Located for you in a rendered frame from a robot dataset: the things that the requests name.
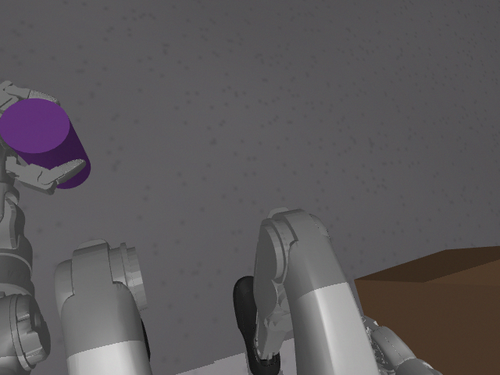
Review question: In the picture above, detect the right robot hand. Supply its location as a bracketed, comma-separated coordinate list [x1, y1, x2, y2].
[362, 316, 417, 375]

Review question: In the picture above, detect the left robot arm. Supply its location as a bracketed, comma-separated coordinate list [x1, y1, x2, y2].
[0, 181, 51, 375]

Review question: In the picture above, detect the right robot foot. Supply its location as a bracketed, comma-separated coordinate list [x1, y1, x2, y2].
[233, 276, 280, 375]

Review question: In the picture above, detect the right robot arm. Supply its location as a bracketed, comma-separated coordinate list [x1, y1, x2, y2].
[395, 359, 443, 375]

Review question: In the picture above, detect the left robot hand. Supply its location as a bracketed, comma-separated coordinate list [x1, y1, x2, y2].
[0, 80, 86, 195]

